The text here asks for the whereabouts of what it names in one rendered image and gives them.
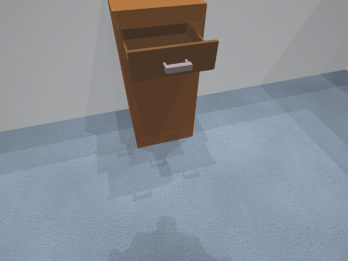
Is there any handle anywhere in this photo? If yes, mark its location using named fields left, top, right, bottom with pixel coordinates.
left=163, top=59, right=192, bottom=74

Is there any drawer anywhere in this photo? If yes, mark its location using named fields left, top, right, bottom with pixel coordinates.
left=120, top=23, right=219, bottom=82

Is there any cabinet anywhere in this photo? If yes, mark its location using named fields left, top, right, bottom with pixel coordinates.
left=108, top=0, right=207, bottom=148

